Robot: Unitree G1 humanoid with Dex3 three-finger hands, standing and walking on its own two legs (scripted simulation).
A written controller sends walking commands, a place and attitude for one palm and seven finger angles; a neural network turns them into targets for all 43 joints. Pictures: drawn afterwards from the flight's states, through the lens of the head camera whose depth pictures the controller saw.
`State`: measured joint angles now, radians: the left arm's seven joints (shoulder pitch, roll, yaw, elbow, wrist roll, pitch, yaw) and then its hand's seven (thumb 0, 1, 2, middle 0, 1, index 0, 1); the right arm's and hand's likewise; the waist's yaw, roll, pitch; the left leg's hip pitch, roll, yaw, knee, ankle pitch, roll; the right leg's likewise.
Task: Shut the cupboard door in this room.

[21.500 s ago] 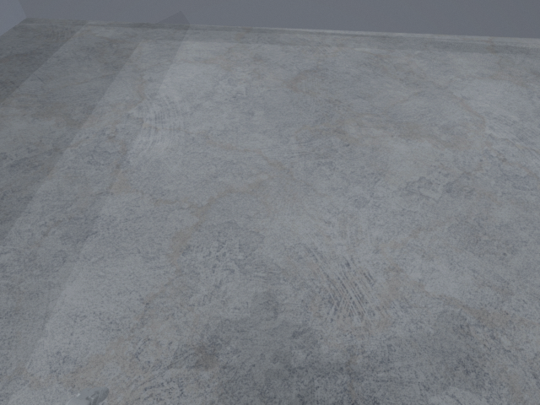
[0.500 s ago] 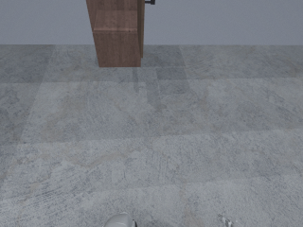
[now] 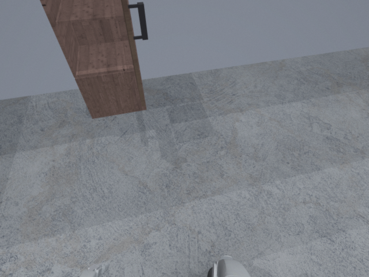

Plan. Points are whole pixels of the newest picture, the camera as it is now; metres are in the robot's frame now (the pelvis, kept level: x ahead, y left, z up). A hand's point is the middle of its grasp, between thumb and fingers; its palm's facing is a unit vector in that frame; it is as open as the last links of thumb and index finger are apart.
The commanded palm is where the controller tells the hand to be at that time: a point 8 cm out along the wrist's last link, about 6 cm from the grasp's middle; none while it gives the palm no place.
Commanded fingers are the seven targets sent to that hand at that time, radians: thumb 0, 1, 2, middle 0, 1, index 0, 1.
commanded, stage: turn or walk to find it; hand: left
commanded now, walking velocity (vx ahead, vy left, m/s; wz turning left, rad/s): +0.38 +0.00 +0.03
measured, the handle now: (137, 22) +1.05 +0.20 +0.06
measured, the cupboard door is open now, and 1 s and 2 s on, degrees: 90 90 90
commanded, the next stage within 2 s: stand and wait in 0.64 s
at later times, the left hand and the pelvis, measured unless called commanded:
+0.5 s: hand out of the picture +0.15 +0.14 -0.16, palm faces +0.14 -0.97 -0.18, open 7.3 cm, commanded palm none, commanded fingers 0.00 0.90 0.90 -0.20 -0.30 -0.20 -0.30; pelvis +0.21 -0.03 +0.01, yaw +3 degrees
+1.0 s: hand (118, 178) +0.43 +0.21 -0.16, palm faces +0.07 -0.98 -0.20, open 7.4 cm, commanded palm none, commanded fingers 0.00 0.90 0.90 -0.20 -0.30 -0.20 -0.30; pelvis +0.36 +0.03 +0.01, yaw +2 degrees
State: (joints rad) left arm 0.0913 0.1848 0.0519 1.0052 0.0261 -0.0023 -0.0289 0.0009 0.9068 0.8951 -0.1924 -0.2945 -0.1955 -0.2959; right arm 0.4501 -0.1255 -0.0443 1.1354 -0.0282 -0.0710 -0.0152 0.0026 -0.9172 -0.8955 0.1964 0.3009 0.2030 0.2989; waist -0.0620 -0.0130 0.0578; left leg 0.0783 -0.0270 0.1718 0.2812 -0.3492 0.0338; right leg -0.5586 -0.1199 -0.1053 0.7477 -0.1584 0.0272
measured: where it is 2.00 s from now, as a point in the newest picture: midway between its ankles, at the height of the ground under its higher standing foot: (182, 243)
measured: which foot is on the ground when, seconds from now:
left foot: down 0.00-0.08, up 0.10-0.62, down 0.64-1.00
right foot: up 0.00-0.06, down 0.08-0.64, up 0.66-1.00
